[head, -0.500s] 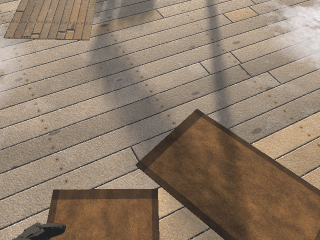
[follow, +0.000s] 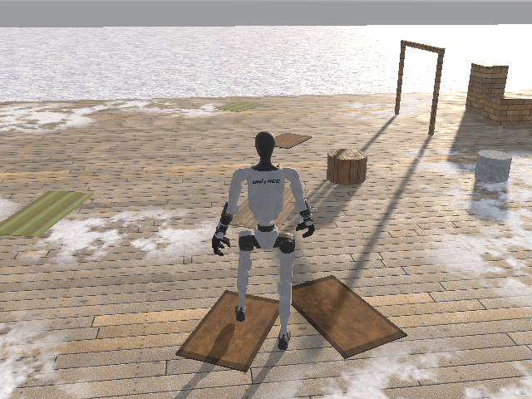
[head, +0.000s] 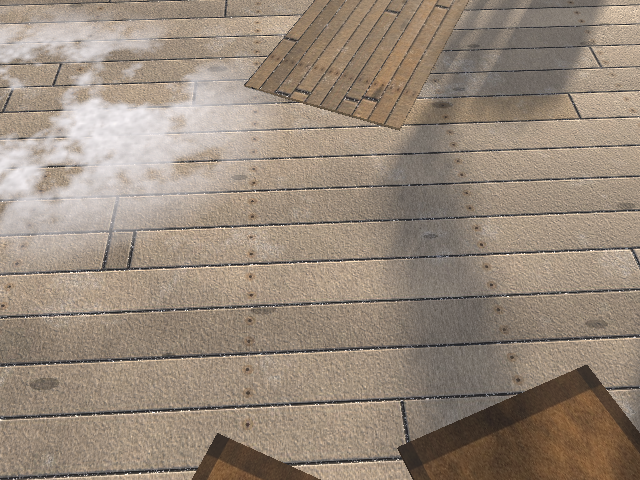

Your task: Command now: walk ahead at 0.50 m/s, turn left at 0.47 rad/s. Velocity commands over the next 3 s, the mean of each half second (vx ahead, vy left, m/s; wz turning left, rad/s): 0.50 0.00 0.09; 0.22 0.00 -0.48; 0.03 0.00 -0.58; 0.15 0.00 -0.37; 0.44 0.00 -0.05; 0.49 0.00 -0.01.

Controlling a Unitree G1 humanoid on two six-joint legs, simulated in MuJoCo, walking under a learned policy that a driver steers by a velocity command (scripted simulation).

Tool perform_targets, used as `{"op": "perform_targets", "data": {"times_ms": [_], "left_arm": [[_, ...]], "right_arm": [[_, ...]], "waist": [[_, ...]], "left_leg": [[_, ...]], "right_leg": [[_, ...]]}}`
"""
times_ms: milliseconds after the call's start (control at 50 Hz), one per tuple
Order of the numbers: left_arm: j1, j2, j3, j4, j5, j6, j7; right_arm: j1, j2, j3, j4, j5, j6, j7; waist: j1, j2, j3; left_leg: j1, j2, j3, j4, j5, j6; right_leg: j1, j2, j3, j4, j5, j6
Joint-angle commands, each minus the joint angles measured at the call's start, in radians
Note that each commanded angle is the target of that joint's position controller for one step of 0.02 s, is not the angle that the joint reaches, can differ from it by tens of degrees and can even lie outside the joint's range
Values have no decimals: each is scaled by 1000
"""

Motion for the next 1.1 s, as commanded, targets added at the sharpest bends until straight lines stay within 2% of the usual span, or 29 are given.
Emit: {"op": "perform_targets", "data": {"times_ms": [20,80,120,140,160,180,200,220,240,260,280,320,400,520,560,620,680,700,720,740,760,780,800,820,840,920,960,1040,1100], "left_arm": [[-47,163,32,-59,-9,-9,3],[3,191,38,-26,-29,5,-2],[8,214,43,-10,-40,18,0],[2,228,45,-6,-43,23,3],[-11,228,41,-2,-45,30,7],[0,196,26,-4,-34,30,13],[23,109,-6,-43,5,21,11],[98,58,-29,-46,-2,-3,-1],[-3,159,-1,-50,-42,-15,-10],[-68,162,-1,-73,-58,-21,-13],[-84,146,-3,-64,-44,-20,-6],[-37,133,3,-41,-31,5,-7],[-49,88,0,-39,-33,44,2],[-197,53,-11,-87,-22,31,-20],[-258,35,-21,-118,-11,27,-34],[-278,48,-15,-164,-5,22,-61],[-95,125,22,-146,-6,26,-70],[23,173,46,-124,-4,25,-56],[74,263,63,-127,-1,32,-29],[10,316,63,-175,16,31,-24],[4,249,54,-202,9,44,-26],[-58,200,41,-218,-2,49,-24],[-105,165,32,-216,-18,56,-20],[-137,140,24,-223,-22,63,-11],[-150,142,24,-231,-9,70,-8],[-160,182,41,-242,2,81,10],[-165,191,45,-249,-9,96,25],[-181,187,45,-265,-11,123,39],[-167,182,45,-270,-11,131,36]], "right_arm": [[-88,-2,12,-84,-3,-24,18],[-157,-9,14,-115,1,-29,31],[-156,-35,5,-125,-5,-30,36],[-112,-58,-7,-118,-11,-29,35],[12,-91,-28,-83,-14,-28,32],[169,-148,-58,-33,-12,-23,20],[304,-245,-79,-11,-18,-15,-1],[284,-273,-69,-22,-17,-24,5],[260,-179,-44,-19,-16,-35,14],[203,-148,-32,-13,-17,-42,15],[139,-116,-23,-10,-17,-47,16],[69,-67,-9,-9,-30,-61,17],[68,-77,-17,36,-42,-95,7],[94,-97,-19,84,-39,-96,-16],[109,-105,-20,104,-35,-86,-25],[124,-133,-28,120,-22,-51,-43],[81,-163,-37,102,-11,-18,-66],[65,-152,-31,93,-7,-16,-68],[122,-81,-6,71,-44,-28,-61],[256,-5,23,50,-56,-46,-38],[198,-115,4,71,-33,-59,-19],[98,-128,0,35,-4,-58,-18],[58,-112,1,35,-15,-50,-31],[46,-122,-5,34,-29,-33,-44],[59,-121,-8,31,-30,-16,-46],[88,-70,5,39,-40,-1,-62],[65,-71,5,38,-38,4,-64],[-6,-70,4,17,-29,4,-55],[-20,-79,-1,9,-23,-17,-43]], "waist": [[-2,-91,10],[8,-97,41],[-21,-116,32],[-59,-134,-7],[-139,-130,-82],[-208,-110,-174],[-226,79,-306],[-154,207,-452],[-196,83,-370],[-177,77,-220],[-140,14,-154],[-77,46,-101],[-60,22,-38],[-112,4,22],[-132,-11,55],[-129,17,20],[-28,57,-102],[41,19,-162],[20,-172,-268],[-83,-323,-449],[4,-141,-541],[-2,-104,-406],[-36,-10,-256],[-59,-24,-193],[-86,-61,-160],[-105,-113,-184],[-95,-123,-216],[-69,-174,-179],[-55,-208,-169]], "left_leg": [[44,-9,35,-158,113,11],[63,-32,61,-259,63,38],[110,-62,87,-307,-27,70],[197,-93,111,-330,-58,91],[384,-130,138,-387,-11,118],[648,-135,113,-384,38,144],[989,102,-237,-370,51,233],[1111,285,-691,-524,-69,372],[1047,256,-607,-563,-117,331],[903,222,-429,-577,-42,291],[769,178,-318,-595,28,258],[602,128,-186,-669,108,232],[529,122,-39,-761,174,231],[592,100,135,-797,195,171],[621,105,184,-758,340,156],[726,132,212,-629,588,134],[757,117,225,-338,862,86],[682,66,245,-128,753,43],[435,-22,245,193,169,-19],[90,-227,83,569,-599,-85],[69,-158,-88,606,-542,-60],[27,-119,-69,554,-468,-40],[10,-82,-42,457,-408,-42],[44,-58,-38,381,-368,-46],[114,-55,-35,333,-343,-48],[180,-85,-12,129,-281,-87],[191,-91,-24,59,-210,-99],[219,-113,-39,-87,-153,-97],[260,-131,-43,-214,-187,-79]], "right_leg": [[-13,-255,87,-115,300,-152],[57,-293,78,-105,324,-148],[115,-315,67,-42,499,-136],[128,-313,48,36,670,-123],[99,-287,7,189,797,-98],[-34,-243,-25,393,739,-62],[-360,-158,-44,760,266,-7],[-586,-16,135,1006,-387,17],[-683,-67,226,1074,-346,9],[-720,-107,205,1046,-260,-5],[-682,-147,203,981,-174,-6],[-571,-186,220,916,-67,7],[-602,-167,255,830,70,39],[-624,-120,213,495,363,32],[-609,-104,171,401,379,20],[-589,-64,110,344,281,-4],[-380,28,58,313,157,-58],[-200,45,82,210,291,-93],[86,-148,336,262,726,-168],[398,-418,840,248,959,-437],[371,-380,783,195,803,-416],[254,-330,652,173,664,-366],[84,-271,564,134,562,-310],[-45,-243,524,104,490,-288],[-155,-213,507,72,443,-277],[-247,-168,455,79,532,-265],[-241,-153,466,88,409,-239],[-269,-120,531,77,74,-195],[-222,-129,602,120,106,-185]]}}
Next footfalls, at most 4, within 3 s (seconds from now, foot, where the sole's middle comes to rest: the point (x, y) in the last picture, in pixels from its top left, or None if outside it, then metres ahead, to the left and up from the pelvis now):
0.18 left None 0.27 0.15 -0.78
0.70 right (384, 432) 0.57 -0.06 -0.78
1.18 left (288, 391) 0.65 0.15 -0.78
1.58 right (385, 474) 0.48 -0.06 -0.78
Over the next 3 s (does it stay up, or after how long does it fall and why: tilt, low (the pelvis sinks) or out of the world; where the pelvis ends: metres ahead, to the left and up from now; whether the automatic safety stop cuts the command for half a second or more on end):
stays up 0.90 -0.33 0.00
